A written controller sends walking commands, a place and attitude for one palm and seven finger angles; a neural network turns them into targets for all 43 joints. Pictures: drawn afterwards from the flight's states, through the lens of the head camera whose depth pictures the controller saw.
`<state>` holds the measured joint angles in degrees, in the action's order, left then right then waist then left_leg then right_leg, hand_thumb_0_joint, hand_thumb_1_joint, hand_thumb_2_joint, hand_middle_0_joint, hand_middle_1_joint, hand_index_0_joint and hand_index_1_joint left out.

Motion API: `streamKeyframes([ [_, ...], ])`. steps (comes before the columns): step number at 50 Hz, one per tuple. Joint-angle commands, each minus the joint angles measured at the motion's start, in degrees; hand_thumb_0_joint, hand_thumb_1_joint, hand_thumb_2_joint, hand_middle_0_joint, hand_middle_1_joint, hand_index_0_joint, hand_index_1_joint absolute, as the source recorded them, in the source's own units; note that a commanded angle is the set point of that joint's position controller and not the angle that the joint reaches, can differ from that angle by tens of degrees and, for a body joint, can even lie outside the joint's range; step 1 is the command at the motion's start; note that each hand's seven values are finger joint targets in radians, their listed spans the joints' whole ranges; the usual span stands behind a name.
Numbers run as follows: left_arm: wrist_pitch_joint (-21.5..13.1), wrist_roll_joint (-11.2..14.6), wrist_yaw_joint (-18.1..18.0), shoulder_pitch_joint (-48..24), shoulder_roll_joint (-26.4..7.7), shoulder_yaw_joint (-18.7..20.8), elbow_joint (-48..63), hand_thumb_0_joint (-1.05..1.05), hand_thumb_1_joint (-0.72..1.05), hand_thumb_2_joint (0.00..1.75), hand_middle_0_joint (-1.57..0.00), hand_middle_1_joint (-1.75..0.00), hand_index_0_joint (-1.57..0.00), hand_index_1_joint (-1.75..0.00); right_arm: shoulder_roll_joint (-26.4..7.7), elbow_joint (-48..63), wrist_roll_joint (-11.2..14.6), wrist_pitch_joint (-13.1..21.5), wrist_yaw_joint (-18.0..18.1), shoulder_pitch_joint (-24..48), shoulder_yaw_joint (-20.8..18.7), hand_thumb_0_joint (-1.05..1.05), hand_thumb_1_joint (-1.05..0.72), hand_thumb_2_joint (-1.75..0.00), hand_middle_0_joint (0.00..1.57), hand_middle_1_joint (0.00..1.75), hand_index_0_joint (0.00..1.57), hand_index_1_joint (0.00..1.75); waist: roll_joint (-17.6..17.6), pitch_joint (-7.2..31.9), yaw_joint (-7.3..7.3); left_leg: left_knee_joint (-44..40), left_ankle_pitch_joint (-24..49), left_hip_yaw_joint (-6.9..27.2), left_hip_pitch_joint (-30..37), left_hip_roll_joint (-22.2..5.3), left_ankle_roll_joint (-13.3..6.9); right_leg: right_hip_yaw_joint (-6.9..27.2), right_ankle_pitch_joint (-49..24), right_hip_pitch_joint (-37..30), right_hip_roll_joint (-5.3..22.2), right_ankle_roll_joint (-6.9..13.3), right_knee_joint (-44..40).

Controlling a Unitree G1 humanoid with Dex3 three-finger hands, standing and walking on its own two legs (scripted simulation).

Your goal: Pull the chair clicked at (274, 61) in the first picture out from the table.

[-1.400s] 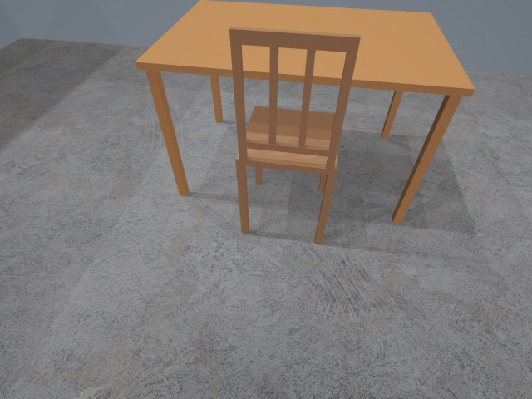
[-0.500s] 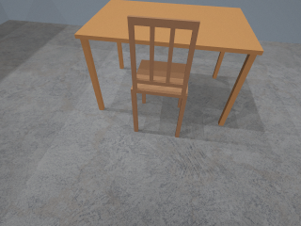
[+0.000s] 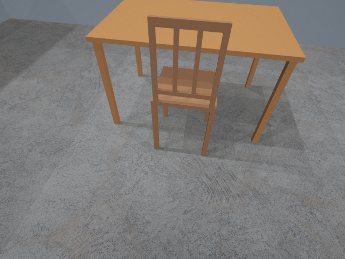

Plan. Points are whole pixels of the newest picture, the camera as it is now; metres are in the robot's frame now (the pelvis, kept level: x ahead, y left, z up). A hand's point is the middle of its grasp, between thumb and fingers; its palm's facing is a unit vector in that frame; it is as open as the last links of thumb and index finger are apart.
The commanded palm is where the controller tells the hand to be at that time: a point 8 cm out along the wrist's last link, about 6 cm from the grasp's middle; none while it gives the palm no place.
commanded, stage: look at it before walking up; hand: left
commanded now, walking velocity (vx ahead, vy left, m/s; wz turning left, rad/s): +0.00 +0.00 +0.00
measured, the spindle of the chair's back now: (175, 63) +0.98 +0.04 -0.06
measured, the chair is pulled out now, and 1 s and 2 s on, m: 0.00 0.00 0.00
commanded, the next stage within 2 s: walk to a spot facing it in 0.04 s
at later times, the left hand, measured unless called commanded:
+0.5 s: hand out of the picture +0.03 +0.21 -0.20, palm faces +0.05 -0.98 -0.17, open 7.4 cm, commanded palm none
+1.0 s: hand (126, 212) +0.29 +0.16 -0.18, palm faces +0.06 -0.97 -0.22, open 7.2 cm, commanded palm none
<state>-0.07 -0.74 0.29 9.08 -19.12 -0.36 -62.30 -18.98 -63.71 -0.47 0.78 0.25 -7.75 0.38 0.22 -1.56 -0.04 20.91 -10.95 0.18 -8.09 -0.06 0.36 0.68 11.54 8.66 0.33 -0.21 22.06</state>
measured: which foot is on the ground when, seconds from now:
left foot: down 0.00-0.82, up 0.84-1.00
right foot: down 0.00-0.44, up 0.46-0.80, down 0.82-1.00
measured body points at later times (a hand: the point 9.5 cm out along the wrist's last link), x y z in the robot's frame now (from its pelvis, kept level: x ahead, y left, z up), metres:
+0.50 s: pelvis +0.07 +0.03 -0.01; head +0.06 +0.04 +0.44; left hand +0.03 +0.26 -0.18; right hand +0.05 -0.22 -0.16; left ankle +0.02 +0.12 -0.75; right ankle +0.01 -0.10 -0.72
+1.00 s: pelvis +0.21 -0.02 -0.02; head +0.23 -0.03 +0.43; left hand +0.28 +0.21 -0.16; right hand +0.19 -0.25 -0.18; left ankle +0.16 +0.11 -0.69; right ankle +0.28 -0.10 -0.75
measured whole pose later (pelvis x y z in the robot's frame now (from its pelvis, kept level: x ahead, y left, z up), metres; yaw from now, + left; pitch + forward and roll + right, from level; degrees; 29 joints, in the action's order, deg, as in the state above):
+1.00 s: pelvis +0.21 -0.02 -0.02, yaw +1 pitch -2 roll +0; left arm -1.0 -0.9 -1.8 9.4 -8.6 3.1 -57.9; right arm -8.8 -63.1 -0.8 0.6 2.3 -17.3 -2.0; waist -1.2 -4.1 1.3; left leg 60.0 -26.4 -3.0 -21.4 -4.4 0.2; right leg -7.2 9.8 19.5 -0.8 4.7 30.6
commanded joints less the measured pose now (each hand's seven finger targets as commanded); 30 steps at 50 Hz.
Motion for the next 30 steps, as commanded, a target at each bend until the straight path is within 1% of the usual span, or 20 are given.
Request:
streamKeyframes([
  [1,-1.4,0.0,-0.9,-1.9,-11.5,2.3,3.3,0.0,0.9,0.9,-0.2,-0.3,-0.2,-0.3,-11.4,3.5,0.0,1.2,0.5,2.6,-2.4,0.0,-0.9,-0.9,0.2,0.3,0.2,0.3,-0.6,2.4,-0.11,-3.6,5.6,5.7,0.4,-6.5,-1.7,5.6,-4.4,0.5,6.3,1.7,-4.3],
  [7,-1.4,0.0,-0.9,-2.0,-11.3,2.3,3.2,0.0,0.9,0.9,-0.2,-0.3,-0.2,-0.3,-11.4,3.3,0.0,1.3,0.5,2.5,-2.3,0.0,-0.9,-0.9,0.2,0.3,0.2,0.3,-0.4,2.6,-0.08,-3.8,6.0,5.7,0.8,-6.6,-1.7,5.6,-4.8,0.3,6.1,1.6,-4.2],
  [8,-1.0,0.1,-1.1,0.1,-7.2,1.5,2.2,0.0,0.9,0.9,-0.2,-0.3,-0.2,-0.3,-7.2,2.4,-0.2,0.9,0.4,0.8,-1.3,0.0,-0.9,-0.9,0.2,0.3,0.2,0.3,0.0,4.0,-0.1,-3.2,4.3,5.1,0.8,-6.4,-1.2,4.9,-2.5,-0.8,6.3,0.9,-4.1],
  [9,-0.5,0.1,-1.2,2.2,-4.8,0.9,1.4,0.0,0.9,0.9,-0.2,-0.3,-0.2,-0.3,-4.5,1.9,-0.4,0.3,0.2,-1.0,-0.7,0.0,-0.9,-0.9,0.2,0.3,0.2,0.3,-0.1,3.8,-0.16,-2.4,0.1,4.5,0.4,-5.7,-0.9,4.9,3.0,-0.2,6.1,0.6,-3.5],
  [10,-0.2,-0.2,-1.1,3.7,-4.7,1.0,1.2,0.0,0.9,0.9,-0.2,-0.3,-0.2,-0.3,-3.9,1.8,-0.4,0.0,0.1,-2.4,-0.7,0.0,-0.9,-0.9,0.2,0.3,0.2,0.3,0.9,3.1,-0.47,-1.3,-6.1,4.4,-1.2,-5.0,-1.3,5.4,9.9,0.2,5.9,0.8,-3.8],
  [12,0.2,-0.5,-0.6,5.3,-5.8,1.6,1.2,0.0,0.9,0.9,-0.2,-0.3,-0.2,-0.3,-3.5,2.2,-0.9,-0.5,-0.1,-2.8,-0.9,0.0,-0.9,-0.9,0.2,0.3,0.2,0.3,4.1,-2.0,-0.98,1.1,-15.6,3.2,-7.6,-2.7,-1.3,8.3,21.1,2.0,7.1,2.1,-6.4],
  [14,0.2,-0.6,-0.5,7.5,-7.0,2.6,1.6,0.0,0.9,0.9,-0.2,-0.3,-0.2,-0.3,-2.5,3.0,-1.0,-0.6,-0.2,-3.6,-1.0,0.0,-0.9,-0.9,0.2,0.3,0.2,0.3,8.1,-4.6,-1.63,7.6,-16.4,0.4,-13.0,-0.5,-1.1,12.4,27.6,1.7,10.2,4.4,-9.1],
  [15,0.1,-0.6,-0.6,9.1,-7.8,3.0,1.8,0.0,0.9,0.9,-0.2,-0.3,-0.2,-0.3,-2.2,3.6,-1.0,-0.5,-0.2,-4.1,-1.2,0.0,-0.9,-0.9,0.2,0.3,0.2,0.3,9.5,-4.6,-1.86,11.9,-15.9,-1.2,-14.8,-0.4,-1.1,14.8,30.3,0.9,12.8,6.0,-10.8],
  [16,-0.2,-0.5,-0.7,9.4,-7.8,3.4,1.9,0.0,0.9,0.9,-0.2,-0.3,-0.2,-0.3,-1.6,4.1,-1.0,-0.2,-0.3,-4.4,-1.5,0.0,-0.9,-0.9,0.2,0.3,0.2,0.3,9.2,-5.5,-1.59,14.5,-14.7,-1.9,-15.3,-0.9,-1.2,16.6,30.4,1.9,14.8,7.4,-11.5],
  [18,-0.9,-0.4,-0.7,8.7,-6.8,3.7,2.8,0.0,0.9,0.9,-0.2,-0.3,-0.2,-0.3,-0.4,4.0,-0.8,0.5,-0.4,-7.1,-1.7,0.0,-0.9,-0.9,0.2,0.3,0.2,0.3,7.5,-6.0,-0.06,12.9,-12.0,-2.0,-12.1,-2.0,-1.6,14.0,24.8,4.2,15.0,8.3,-9.1],
  [19,-1.0,-0.4,-0.7,7.7,-5.6,3.7,3.1,0.0,0.9,0.9,-0.2,-0.3,-0.2,-0.3,0.5,3.4,-0.7,0.9,-0.4,-9.7,-1.7,0.0,-0.9,-0.9,0.2,0.3,0.2,0.3,4.9,-5.4,1.36,8.2,-10.7,-2.1,-7.2,-2.1,-1.8,10.2,21.2,6.7,13.3,7.5,-5.4],
  [20,-0.9,-0.3,-0.5,6.4,-4.0,3.4,3.7,0.0,0.9,0.9,-0.2,-0.3,-0.2,-0.3,0.3,2.1,-0.6,1.2,-0.3,-13.6,-1.9,0.0,-0.9,-0.9,0.2,0.3,0.2,0.3,0.3,-6.3,2.76,3.7,-10.6,0.0,-2.2,-2.7,-2.5,4.6,19.0,10.8,9.1,5.7,0.7],
  [21,-0.8,-0.2,-0.2,6.0,-0.5,3.0,4.4,0.0,0.9,0.9,-0.2,-0.3,-0.2,-0.3,-2.4,0.7,-1.0,1.7,0.0,-18.7,-2.7,0.0,-0.9,-0.9,0.2,0.3,0.2,0.3,-9.9,-5.8,4.33,-3.0,-12.9,11.4,3.0,-9.1,-5.3,-2.1,15.9,17.2,3.1,2.9,13.4],
  [22,-1.3,-0.4,-0.2,3.2,2.2,2.4,6.1,0.0,0.9,0.9,-0.2,-0.3,-0.2,-0.3,-5.5,-0.8,-1.3,2.0,0.6,-24.3,-3.8,0.0,-0.9,-0.9,0.2,0.3,0.2,0.3,-18.8,-6.8,5.92,-10.2,-10.9,25.8,7.8,-18.3,-10.1,-7.6,19.2,27.0,-1.4,0.8,27.7],
  [23,-1.8,-1.0,-0.6,0.7,1.3,2.5,7.3,0.0,0.9,0.9,-0.2,-0.3,-0.2,-0.3,-4.0,-1.1,-1.0,2.0,1.1,-26.0,-3.4,0.0,-0.9,-0.9,0.2,0.3,0.2,0.3,-14.3,-9.0,5.68,-10.7,-3.5,27.8,8.8,-20.1,-12.4,-2.7,20.2,31.7,1.0,1.3,35.0],
  [24,-2.0,-1.0,-0.5,1.0,1.2,2.9,7.1,0.0,0.9,0.9,-0.2,-0.3,-0.2,-0.3,-1.8,-0.9,-0.7,2.4,1.5,-25.3,-2.7,0.0,-0.9,-0.9,0.2,0.3,0.2,0.3,-10.6,-9.6,4.54,-9.9,3.6,25.9,8.6,-19.9,-13.6,-0.8,17.1,33.7,3.3,1.3,38.9],
  [25,-2.5,-0.8,-0.1,1.3,1.5,3.0,6.7,0.0,0.9,0.9,-0.2,-0.3,-0.2,-0.3,-0.3,-0.4,-0.4,3.0,1.6,-24.0,-2.6,0.0,-0.9,-0.9,0.2,0.3,0.2,0.3,-5.6,-8.2,3.79,-8.3,10.1,23.7,9.0,-19.7,-14.5,-0.4,15.3,33.3,4.8,1.3,39.9],
  [26,-2.6,-0.6,0.2,2.0,2.8,2.9,6.1,0.0,0.9,0.9,-0.2,-0.3,-0.2,-0.3,0.4,-0.1,-0.5,3.5,1.8,-22.6,-2.5,0.0,-0.9,-0.9,0.2,0.3,0.2,0.3,-4.2,-7.1,2.97,-7.7,15.5,19.5,9.3,-18.7,-14.0,-0.6,13.7,32.2,5.6,0.9,40.1],
  [28,-2.2,-0.5,0.5,3.4,4.9,2.8,5.8,0.0,0.9,0.9,-0.2,-0.3,-0.2,-0.3,1.4,-0.3,-0.4,4.1,2.1,-22.6,-2.5,0.0,-0.9,-0.9,0.2,0.3,0.2,0.3,-5.2,-4.6,1.78,-7.3,20.8,12.8,9.7,-15.4,-12.5,-2.1,10.0,29.7,5.6,0.1,38.2],
  [30,-1.9,-0.4,0.7,2.7,5.8,2.8,6.1,0.0,0.9,0.9,-0.2,-0.3,-0.2,-0.3,2.4,-0.8,-0.3,4.3,2.4,-22.9,-2.6,0.0,-0.9,-0.9,0.2,0.3,0.2,0.3,-5.7,-4.0,1.75,-7.4,21.9,9.8,10.0,-14.3,-11.9,-3.2,7.6,28.8,5.7,-0.3,34.2],
])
